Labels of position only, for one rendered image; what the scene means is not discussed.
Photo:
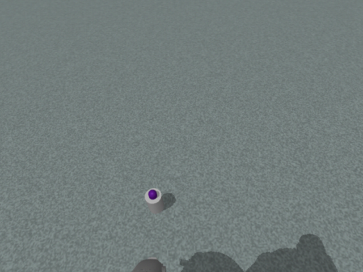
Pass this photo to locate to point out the bottle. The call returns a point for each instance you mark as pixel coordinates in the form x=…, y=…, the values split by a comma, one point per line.
x=154, y=200

